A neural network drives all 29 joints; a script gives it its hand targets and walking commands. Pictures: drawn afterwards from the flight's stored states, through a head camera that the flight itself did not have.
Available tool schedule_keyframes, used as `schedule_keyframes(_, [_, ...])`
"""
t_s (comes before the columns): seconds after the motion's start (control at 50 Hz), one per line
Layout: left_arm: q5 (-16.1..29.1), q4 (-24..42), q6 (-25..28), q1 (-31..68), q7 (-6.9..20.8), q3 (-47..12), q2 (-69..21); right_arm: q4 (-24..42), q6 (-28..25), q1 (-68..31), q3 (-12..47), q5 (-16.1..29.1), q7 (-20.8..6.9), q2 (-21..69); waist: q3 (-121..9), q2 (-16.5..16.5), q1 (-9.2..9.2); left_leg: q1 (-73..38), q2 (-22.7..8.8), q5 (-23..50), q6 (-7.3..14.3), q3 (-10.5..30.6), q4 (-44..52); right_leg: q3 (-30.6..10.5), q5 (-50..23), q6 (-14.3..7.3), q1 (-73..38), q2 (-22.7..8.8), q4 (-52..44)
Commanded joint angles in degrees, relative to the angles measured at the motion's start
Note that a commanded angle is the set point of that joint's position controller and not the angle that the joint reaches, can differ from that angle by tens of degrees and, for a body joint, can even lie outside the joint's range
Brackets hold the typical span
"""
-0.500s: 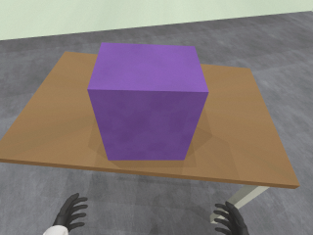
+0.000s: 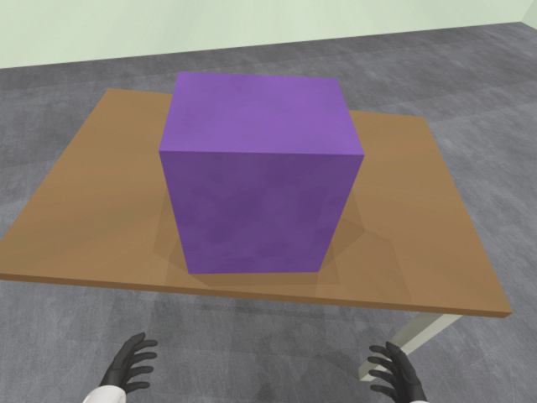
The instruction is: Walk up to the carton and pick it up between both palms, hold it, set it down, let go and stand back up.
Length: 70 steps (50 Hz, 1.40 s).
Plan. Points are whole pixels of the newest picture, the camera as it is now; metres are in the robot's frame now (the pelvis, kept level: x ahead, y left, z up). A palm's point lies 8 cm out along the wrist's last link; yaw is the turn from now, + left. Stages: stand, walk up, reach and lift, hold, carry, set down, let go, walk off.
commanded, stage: let go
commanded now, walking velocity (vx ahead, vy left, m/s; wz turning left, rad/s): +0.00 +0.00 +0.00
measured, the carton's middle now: (256, 183) +0.43 +0.04 +0.08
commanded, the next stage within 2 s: stand in 0.86 s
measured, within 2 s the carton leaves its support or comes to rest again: neither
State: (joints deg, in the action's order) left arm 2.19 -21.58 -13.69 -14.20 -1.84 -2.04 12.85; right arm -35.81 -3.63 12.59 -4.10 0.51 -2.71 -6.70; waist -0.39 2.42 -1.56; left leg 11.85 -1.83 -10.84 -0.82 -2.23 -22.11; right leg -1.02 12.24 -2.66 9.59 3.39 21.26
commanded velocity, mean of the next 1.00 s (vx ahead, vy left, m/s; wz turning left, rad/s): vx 0.00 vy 0.00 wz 0.00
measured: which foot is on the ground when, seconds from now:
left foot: down 0.00-1.00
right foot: down 0.00-1.00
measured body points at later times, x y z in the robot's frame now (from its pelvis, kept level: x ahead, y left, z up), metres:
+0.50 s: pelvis +0.02 +0.02 +0.00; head +0.03 +0.04 +0.45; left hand +0.18 +0.24 -0.09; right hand +0.18 -0.20 -0.10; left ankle +0.01 +0.13 -0.75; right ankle -0.01 -0.09 -0.75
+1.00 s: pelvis +0.03 +0.01 +0.00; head +0.03 +0.03 +0.45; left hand +0.16 +0.24 -0.12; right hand +0.14 -0.22 -0.13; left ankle +0.01 +0.13 -0.75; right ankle -0.01 -0.09 -0.75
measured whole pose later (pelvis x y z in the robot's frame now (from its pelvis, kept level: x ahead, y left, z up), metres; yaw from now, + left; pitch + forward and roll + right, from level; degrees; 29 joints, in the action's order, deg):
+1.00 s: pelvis +0.03 +0.01 +0.00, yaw +1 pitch +2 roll -1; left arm -3.4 -38.2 0.6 -14.5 -0.7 0.0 10.9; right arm -52.3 -3.6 11.6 -2.6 -2.8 -1.0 -9.3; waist -2.6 0.8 -0.7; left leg 12.7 -1.2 -16.2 0.2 -0.9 -27.3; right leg 0.1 16.3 -1.8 8.4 2.8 23.0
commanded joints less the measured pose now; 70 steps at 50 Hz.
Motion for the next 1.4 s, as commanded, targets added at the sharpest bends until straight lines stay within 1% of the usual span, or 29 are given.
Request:
schedule_keyframes(0.0, [-0.6, 6.9, 1.7, 3.9, -0.5, 2.2, 6.1, 4.6, -3.0, -4.0, -2.4, 0.1, 0.3, -8.1, -4.5, -2.8, -0.33, -4.4, 0.1, 6.3, 0.2, -0.8, 2.9, -2.3, -6.9, 2.0, 3.1, -3.3, -5.3])
schedule_keyframes(0.12, [-1.1, 6.5, 1.2, 3.3, -0.1, 2.0, 4.8, 0.9, -3.8, -4.5, -1.4, 1.6, 0.0, -7.9, -5.7, -3.8, -0.68, -6.2, 0.1, 10.8, -0.5, -0.5, 2.3, -2.5, -10.0, 1.4, 2.7, -2.7, -5.4])
schedule_keyframes(0.24, [-1.3, 6.5, 0.8, 3.8, -0.2, 1.3, 3.7, -1.5, -3.8, -5.6, -1.4, 1.8, -0.7, -8.3, -5.5, -4.5, -0.68, -8.2, -0.1, 12.5, -1.1, -0.2, 2.2, -2.2, -9.1, 0.8, 4.2, -2.0, -6.1])
schedule_keyframes(0.38, [-1.8, 5.4, 0.6, 4.4, -0.6, 1.2, 3.1, -3.1, -4.1, -6.6, -2.1, 1.0, -0.9, -9.2, -6.2, -4.1, -0.91, -9.7, -0.4, 15.1, -1.4, -0.1, 1.2, -2.1, -9.4, 0.5, 5.0, -1.5, -6.0])
schedule_keyframes(0.58, [-3.0, 2.3, 0.9, 5.1, -0.1, 2.1, 1.9, -6.6, -5.3, -7.7, -1.2, 1.5, -0.7, -9.4, -7.9, -3.5, -1.32, -11.1, -0.1, 21.4, -1.6, -0.1, -0.6, -2.4, -14.8, 0.6, 3.7, -1.0, -5.1])
schedule_keyframes(0.66, [-3.2, 1.0, 1.5, 5.6, 0.2, 2.2, 1.8, -8.5, -6.1, -8.3, -0.8, 1.8, -0.7, -9.2, -7.9, -3.6, -1.28, -11.1, 0.0, 22.2, -1.5, -0.1, -0.9, -2.6, -15.9, 0.7, 3.5, -1.0, -4.8])
schedule_keyframes(0.84, [-3.8, -1.7, 4.0, 6.6, 0.5, 2.7, 2.1, -12.2, -9.1, -9.9, -0.6, 1.4, -0.6, -8.6, -7.9, -3.6, -1.11, -10.4, 0.4, 21.1, -1.2, -0.3, -1.2, -2.9, -16.5, 1.0, 3.3, -1.1, -4.1])
schedule_keyframes(0.86, [-6.3, -10.2, 10.9, -4.8, 0.4, 4.7, 4.9, -13.8, -3.1, 3.5, -0.2, -3.1, 1.3, -12.2, -5.5, -6.2, 0.13, -2.5, -4.4, 13.7, 1.9, 4.3, -2.8, -4.2, -5.4, 1.4, -1.0, -7.2, -1.3])
schedule_keyframes(0.88, [-6.1, -12.7, 13.8, -5.6, 0.5, 4.7, 6.1, -15.0, -0.8, 4.5, -0.1, -4.1, 2.1, -11.2, -1.8, -3.6, 0.96, 2.4, -4.2, 5.3, 2.9, 5.6, -1.6, -5.1, -2.2, 1.3, -2.4, -8.3, -2.6])
schedule_keyframes(0.9, [-6.1, -13.7, 15.4, -4.6, 0.8, 4.6, 5.8, -14.9, 0.2, 4.2, 0.0, -4.3, 2.3, -10.6, 0.4, -2.5, 1.38, 4.9, -3.8, 1.8, 3.0, 6.2, -0.5, -5.5, -1.7, 1.1, -3.0, -8.9, -3.1])
schedule_keyframes(0.92, [-6.1, -14.4, 16.7, -4.9, 1.0, 4.4, 4.9, -14.4, 0.6, 2.4, -0.2, -4.2, 2.5, -10.6, 0.5, -1.3, 0.88, 2.6, -3.8, 2.8, 3.2, 6.1, -0.8, -5.8, -4.0, 0.9, -1.0, -9.1, -2.8])
schedule_keyframes(0.96, [-5.8, -16.3, 18.1, -4.3, 1.2, 3.7, 3.3, -13.4, 0.8, 0.3, -0.2, -3.5, 2.3, -10.8, 0.9, -0.9, 0.73, -0.3, -3.3, 3.9, 3.1, 5.7, -2.2, -6.2, -6.2, 0.5, 3.7, -8.8, -3.0])
schedule_keyframes(1.0, [-5.8, -17.3, 18.5, -1.2, 1.1, 3.8, 3.1, -14.5, 0.6, 1.8, -0.1, -2.9, 1.9, -10.8, 1.6, -1.1, 1.90, 2.4, -2.9, 5.8, 3.3, 6.3, -2.8, -5.6, -10.8, -0.1, 1.2, -9.2, -2.3])
schedule_keyframes(1.02, [-5.7, -18.1, 18.6, -1.0, 1.0, 4.0, 3.6, -15.3, 0.5, 3.0, 0.0, -2.7, 1.9, -10.6, 1.4, -1.3, 2.06, 3.2, -2.9, 7.8, 3.4, 6.5, -3.1, -5.2, -13.8, -0.3, -0.7, -9.4, -1.4])
schedule_keyframes(1.06, [-5.3, -20.7, 18.6, -3.5, 0.8, 4.3, 4.3, -17.0, 0.5, 4.6, 0.0, -2.5, 2.1, -10.9, 0.6, -1.6, 1.44, 1.5, -2.9, 11.8, 3.8, 6.5, -3.8, -4.9, -18.7, -0.6, -1.7, -9.4, -0.3])
schedule_keyframes(1.1, [-4.8, -23.4, 18.5, -5.5, 0.5, 4.4, 4.7, -18.7, 0.7, 6.4, -0.1, -2.3, 2.4, -11.0, -0.1, -2.1, 1.33, 0.2, -3.0, 14.6, 4.1, 6.8, -4.5, -4.3, -20.9, -0.7, -2.7, -9.3, 0.1])
schedule_keyframes(1.14, [-4.5, -25.7, 18.1, -6.3, 0.1, 4.5, 5.2, -20.4, 0.9, 8.6, 0.0, -2.2, 2.6, -10.6, -0.3, -2.9, 1.52, 0.2, -3.0, 16.1, 4.1, 7.0, -4.4, -3.7, -21.3, -0.7, -4.3, -9.3, 0.5])
schedule_keyframes(1.28, [-3.9, -33.0, 16.8, -8.9, -0.5, 3.8, 3.2, -25.4, 2.0, 12.2, 0.9, -2.1, 3.8, -8.6, 1.8, -4.2, 1.24, -1.3, -3.2, 20.2, 4.1, 7.8, -3.9, -2.1, -18.7, -0.2, -4.7, -9.0, 0.4])
schedule_keyframes(1.38, [-3.7, -37.1, 15.9, -9.5, -0.7, 3.4, 2.2, -27.9, 2.5, 13.5, 1.6, -1.9, 4.5, -7.9, 4.3, -3.8, 1.18, -1.5, -3.3, 21.3, 4.2, 8.7, -3.0, -1.4, -15.8, 0.4, -4.2, -8.7, -0.2])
